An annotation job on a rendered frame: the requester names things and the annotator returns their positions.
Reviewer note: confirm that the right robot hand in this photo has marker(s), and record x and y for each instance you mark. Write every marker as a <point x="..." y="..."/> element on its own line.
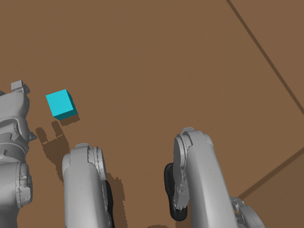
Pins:
<point x="248" y="217"/>

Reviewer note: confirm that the left robot hand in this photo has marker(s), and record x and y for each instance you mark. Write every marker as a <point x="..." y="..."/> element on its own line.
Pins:
<point x="16" y="103"/>

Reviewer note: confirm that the small box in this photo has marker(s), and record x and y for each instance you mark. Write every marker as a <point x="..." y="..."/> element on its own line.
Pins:
<point x="61" y="104"/>

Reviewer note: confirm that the right robot foot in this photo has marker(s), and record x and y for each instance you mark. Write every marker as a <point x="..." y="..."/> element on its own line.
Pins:
<point x="176" y="214"/>

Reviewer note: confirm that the left robot arm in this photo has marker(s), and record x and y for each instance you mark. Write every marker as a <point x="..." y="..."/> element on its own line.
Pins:
<point x="16" y="187"/>

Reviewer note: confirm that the left robot foot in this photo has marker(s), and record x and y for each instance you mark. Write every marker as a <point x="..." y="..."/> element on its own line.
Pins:
<point x="110" y="204"/>

